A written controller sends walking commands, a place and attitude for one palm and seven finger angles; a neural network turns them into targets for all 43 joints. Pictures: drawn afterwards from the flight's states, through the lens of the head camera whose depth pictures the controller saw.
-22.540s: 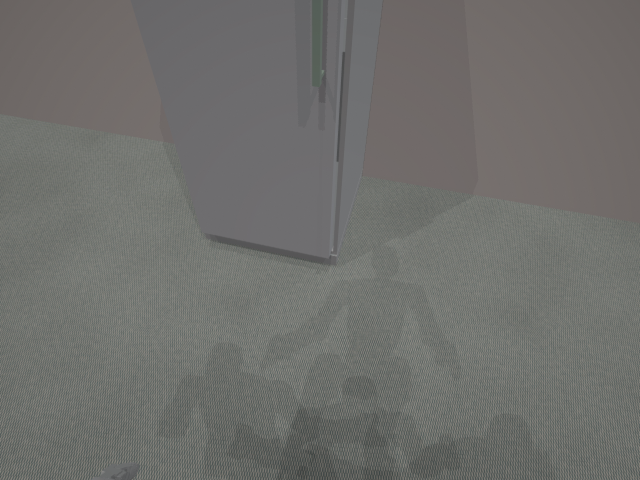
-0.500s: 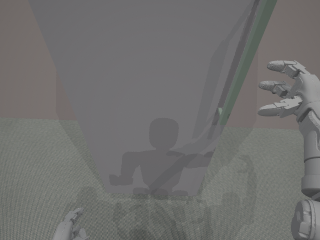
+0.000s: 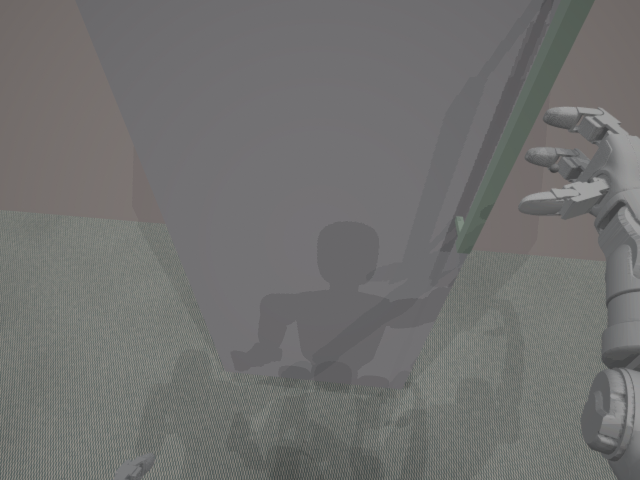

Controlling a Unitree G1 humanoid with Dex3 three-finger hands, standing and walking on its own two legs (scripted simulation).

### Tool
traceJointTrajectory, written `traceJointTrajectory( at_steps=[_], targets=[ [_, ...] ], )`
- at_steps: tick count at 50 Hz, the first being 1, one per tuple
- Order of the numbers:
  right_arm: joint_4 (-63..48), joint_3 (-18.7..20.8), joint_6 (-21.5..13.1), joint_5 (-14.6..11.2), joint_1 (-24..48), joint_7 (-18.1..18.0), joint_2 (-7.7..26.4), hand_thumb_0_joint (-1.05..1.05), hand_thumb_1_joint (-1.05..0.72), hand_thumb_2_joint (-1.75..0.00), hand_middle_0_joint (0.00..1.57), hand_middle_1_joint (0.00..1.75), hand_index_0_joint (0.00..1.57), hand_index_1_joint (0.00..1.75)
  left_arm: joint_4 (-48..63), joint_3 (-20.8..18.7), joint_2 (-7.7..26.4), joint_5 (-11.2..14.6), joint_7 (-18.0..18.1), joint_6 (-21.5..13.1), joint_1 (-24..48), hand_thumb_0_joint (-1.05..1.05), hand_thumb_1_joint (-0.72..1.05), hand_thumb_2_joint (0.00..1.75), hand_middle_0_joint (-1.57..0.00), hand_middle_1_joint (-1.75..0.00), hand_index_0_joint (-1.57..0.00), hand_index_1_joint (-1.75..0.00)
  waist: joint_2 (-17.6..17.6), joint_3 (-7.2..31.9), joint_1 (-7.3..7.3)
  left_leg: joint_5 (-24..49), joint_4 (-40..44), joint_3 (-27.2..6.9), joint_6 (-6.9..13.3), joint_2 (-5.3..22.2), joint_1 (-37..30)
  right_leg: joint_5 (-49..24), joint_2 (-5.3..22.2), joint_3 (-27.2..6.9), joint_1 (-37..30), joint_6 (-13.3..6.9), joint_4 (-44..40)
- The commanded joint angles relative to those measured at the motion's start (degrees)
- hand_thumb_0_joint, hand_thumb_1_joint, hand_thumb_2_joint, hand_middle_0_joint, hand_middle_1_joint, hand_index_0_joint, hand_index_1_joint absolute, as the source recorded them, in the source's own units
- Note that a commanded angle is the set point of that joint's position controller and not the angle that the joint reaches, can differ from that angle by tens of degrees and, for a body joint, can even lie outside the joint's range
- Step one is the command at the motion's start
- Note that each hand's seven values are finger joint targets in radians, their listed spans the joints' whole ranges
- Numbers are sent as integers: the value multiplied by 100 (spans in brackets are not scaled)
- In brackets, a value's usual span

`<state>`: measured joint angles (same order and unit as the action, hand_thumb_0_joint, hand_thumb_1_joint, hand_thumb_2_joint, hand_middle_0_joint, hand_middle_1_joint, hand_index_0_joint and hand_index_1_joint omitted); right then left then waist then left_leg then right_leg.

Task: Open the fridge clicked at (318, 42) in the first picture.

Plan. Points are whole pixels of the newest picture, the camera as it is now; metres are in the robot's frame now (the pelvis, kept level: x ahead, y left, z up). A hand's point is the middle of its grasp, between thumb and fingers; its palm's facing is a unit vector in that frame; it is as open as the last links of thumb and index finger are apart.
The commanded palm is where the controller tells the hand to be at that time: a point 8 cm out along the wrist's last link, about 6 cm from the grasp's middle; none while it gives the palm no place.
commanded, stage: move the hooked fingers beside the handle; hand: right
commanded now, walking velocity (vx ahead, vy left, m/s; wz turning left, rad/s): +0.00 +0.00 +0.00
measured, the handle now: (502, 141) +0.48 -0.16 +0.21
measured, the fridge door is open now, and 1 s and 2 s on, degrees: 0 0 0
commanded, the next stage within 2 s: feel for the door with the fingertips in 0.90 s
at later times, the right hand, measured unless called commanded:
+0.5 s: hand (546, 177) +0.43 -0.20 +0.20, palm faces +0.04 +1.00 -0.02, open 14.0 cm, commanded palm +0.40 -0.25 +0.20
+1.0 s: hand (547, 177) +0.42 -0.20 +0.21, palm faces +0.05 +1.00 -0.04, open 14.0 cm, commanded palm +0.40 -0.25 +0.20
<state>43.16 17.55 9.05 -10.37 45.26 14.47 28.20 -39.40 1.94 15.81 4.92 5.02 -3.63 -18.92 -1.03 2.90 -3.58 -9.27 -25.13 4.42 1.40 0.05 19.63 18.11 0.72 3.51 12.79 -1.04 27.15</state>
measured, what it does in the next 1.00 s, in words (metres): stands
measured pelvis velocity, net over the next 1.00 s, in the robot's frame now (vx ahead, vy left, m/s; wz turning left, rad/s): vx -0.01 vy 0.01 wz -0.02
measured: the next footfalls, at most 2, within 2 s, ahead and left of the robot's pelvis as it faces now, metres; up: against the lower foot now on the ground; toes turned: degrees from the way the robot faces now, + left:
none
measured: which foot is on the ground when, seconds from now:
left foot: down 0.00-1.00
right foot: down 0.00-1.00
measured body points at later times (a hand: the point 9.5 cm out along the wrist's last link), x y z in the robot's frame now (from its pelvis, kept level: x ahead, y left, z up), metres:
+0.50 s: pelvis +0.00 -0.01 +0.00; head +0.01 +0.00 +0.45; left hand +0.14 +0.24 -0.10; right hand +0.43 -0.26 +0.20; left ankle +0.04 +0.11 -0.74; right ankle -0.05 -0.10 -0.74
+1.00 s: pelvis -0.01 +0.01 +0.00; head +0.00 +0.01 +0.45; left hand +0.12 +0.26 -0.10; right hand +0.41 -0.25 +0.21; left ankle +0.04 +0.11 -0.74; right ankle -0.05 -0.10 -0.74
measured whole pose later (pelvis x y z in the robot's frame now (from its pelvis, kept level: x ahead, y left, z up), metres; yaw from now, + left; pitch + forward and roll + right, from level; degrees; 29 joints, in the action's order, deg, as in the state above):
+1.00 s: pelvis -0.01 +0.01 +0.00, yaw -1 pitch +1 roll +0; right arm 37.5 14.0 11.0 -10.0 43.8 10.9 24.4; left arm -39.0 2.7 15.1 4.8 5.5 -3.2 -14.7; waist -0.9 1.6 -1.8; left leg -8.9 -24.6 5.6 1.9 0.2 17.3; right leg 17.2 0.6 2.2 11.0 -0.6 26.7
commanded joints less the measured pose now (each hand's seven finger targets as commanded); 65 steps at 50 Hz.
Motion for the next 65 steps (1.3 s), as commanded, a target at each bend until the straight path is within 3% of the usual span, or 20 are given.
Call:
traceJointTrajectory(
  at_steps=[1, 3, 7, 11, 14, 16, 21, 23, 26, 30, 35, 40, 45, 46, 50, 51, 54, 57, 62, 65],
  targets=[
    [-1242, 490, -205, -128, 2091, -46, 1557, 0, 50, -30, 30, 120, 30, 120, 827, -343, 893, -6, 49, -238, 276, 0, 90, 90, -20, -30, -20, -30, 145, 1551, 221, 1487, 1, -333, 72, 39, -1688, -1716, 13, -344, 323, -28, -348],
    [-1766, 528, -276, -61, 2278, -126, 1726, 0, 50, -30, 30, 120, 30, 120, 891, -358, 893, -3, 51, -211, 322, 0, 90, 90, -20, -30, -20, -30, -156, 1741, 236, 1541, -21, -345, 95, 37, -1729, -1905, 20, -332, 104, -22, -316],
    [-2742, -42, -444, -115, 2669, -156, 1055, 0, 50, -30, 30, 120, 30, 120, 922, -339, 758, 3, 50, -285, 407, 0, 90, 90, -20, -30, -20, -30, -673, 1975, 150, 1725, 18, -296, 118, -53, -1615, -2519, 44, -432, -471, 55, -274],
    [-2482, -220, -230, -242, 2833, -153, 738, 0, 50, -30, 30, 120, 30, 120, 750, -310, 754, 11, 100, -312, 480, 0, 90, 90, -20, -30, -20, -30, -371, 1725, 43, 1465, 92, -201, 108, -71, -1406, -2256, 38, -513, -481, 77, -335],
    [-1737, -55, 98, -148, 2706, -259, 885, 0, 50, -30, 30, 120, 30, 120, 630, -271, 799, -4, 106, -242, 491, 0, 90, 90, -20, -30, -20, -30, -221, 1361, 78, 1160, 129, -170, 112, -21, -1287, -1863, 1, -506, -161, 72, -423],
    [-1398, -280, 256, -74, 2503, -330, 540, 0, 50, -30, 30, 120, 30, 120, 661, -236, 740, -7, 75, -202, 540, 0, 90, 90, -20, -30, -20, -30, -140, 1224, 86, 1101, 110, -143, 114, -2, -1246, -1820, -10, -502, -55, 77, -435],
    [-1450, -70, 16, -27, 2708, -390, 836, 0, 50, -30, 30, 120, 30, 120, 772, -252, 756, -64, 66, -137, 511, 0, 90, 90, -20, -30, -20, -30, 225, 1573, 103, 1402, 19, -209, 104, 25, -1460, -1949, -1, -475, -67, 41, -347],
    [-1726, 120, -224, -44, 2676, -382, 1051, 0, 50, -30, 30, 120, 30, 120, 852, -273, 763, -74, 75, -147, 519, 0, 90, 90, -20, -30, -20, -30, 274, 1860, 211, 1586, -49, -248, 105, 18, -1628, -2164, 20, -452, -196, 38, -288],
    [-2155, 65, -458, -57, 2749, -335, 1008, 0, 50, -30, 30, 120, 30, 120, 909, -254, 689, -64, 66, -193, 555, 0, 90, 90, -20, -30, -20, -30, -102, 2109, 240, 1912, -82, -278, 109, 10, -1818, -2514, 8, -435, -368, 61, -273],
    [-2287, -80, -299, -37, 2548, -296, 837, 0, 50, -30, 30, 120, 30, 120, 888, -247, 660, -30, 45, -183, 601, 0, 90, 90, -20, -30, -20, -30, -479, 1921, 225, 1920, -6, -256, 110, 6, -1732, -2721, 25, -428, -450, 93, -294],
    [-2191, -94, 127, -158, 2045, -244, 663, 0, 50, -30, 30, 120, 30, 120, 893, -254, 699, 13, 57, -135, 729, 0, 90, 90, -20, -30, -20, -30, -105, 1585, 261, 1621, 97, -197, 110, -2, -1709, -2198, 21, -425, -239, 48, -414],
    [-1914, -20, 164, -150, 2447, -332, 822, 0, 50, -30, 30, 120, 30, 120, 787, -231, 736, -14, 114, -139, 739, 0, 90, 90, -20, -30, -20, -30, 167, 1174, 133, 946, 232, -262, 85, 30, -1434, -1393, -22, -443, 20, -31, -472],
    [-2094, 26, -229, -47, 3042, -403, 1090, 0, 50, -30, 30, 120, 30, 120, 759, -230, 722, -49, 126, -205, 669, 0, 90, 90, -20, -30, -20, -30, -142, 1659, 108, 1043, 155, -327, 102, 40, -1606, -1476, -55, -441, -118, -26, -399],
    [-2132, -153, -280, -56, 3039, -369, 894, 0, 50, -30, 30, 120, 30, 120, 774, -219, 688, -45, 115, -226, 692, 0, 90, 90, -20, -30, -20, -30, -313, 1699, 105, 1135, 147, -345, 107, 37, -1629, -1534, -70, -425, -163, -21, -386],
    [-1525, 57, -218, -81, 2753, -285, 1116, 0, 50, -30, 30, 120, 30, 120, 726, -223, 752, -33, 117, -222, 630, 0, 90, 90, -20, -30, -20, -30, -36, 1661, 148, 1100, 135, -362, 87, 58, -1695, -1393, -63, -427, 82, -33, -401],
    [-1364, -30, -154, -100, 2768, -256, 993, 0, 50, -30, 30, 120, 30, 120, 715, -215, 752, -24, 114, -221, 631, 0, 90, 90, -20, -30, -20, -30, 12, 1504, 93, 1062, 151, -349, 81, 64, -1621, -1324, -62, -417, 152, -38, -413],
    [-1215, -96, -44, -108, 2561, -245, 865, 0, 50, -30, 30, 120, 30, 120, 770, -231, 759, 2, 84, -216, 664, 0, 90, 90, -20, -30, -20, -30, 33, 1479, 160, 1004, 156, -355, 78, 81, -1594, -1278, -56, -389, 204, -37, -407],
    [-1305, -284, -73, -100, 2924, -295, 674, 0, 50, -30, 30, 120, 30, 120, 770, -236, 748, -2, 69, -235, 634, 0, 90, 90, -20, -30, -20, -30, 27, 1374, 57, 822, 183, -361, 74, 63, -1417, -1126, -57, -420, 219, -40, -389],
    [-1943, -153, -362, -166, 2971, -449, 649, 0, 50, -30, 30, 120, 30, 120, 807, -271, 712, -33, 45, -296, 610, 0, 90, 90, -20, -30, -20, -30, 55, 1918, 156, 1222, 97, -374, 88, 19, -1724, -1517, -57, -415, -29, -43, -347],
    [-2128, -125, -376, -124, 2780, -552, 610, 0, 50, -30, 30, 120, 30, 120, 810, -264, 671, -38, 23, -290, 648, 0, 90, 90, -20, -30, -20, -30, -12, 1973, 206, 1421, 75, -395, 74, 30, -1850, -1661, -56, -363, -45, -46, -341]
  ],
)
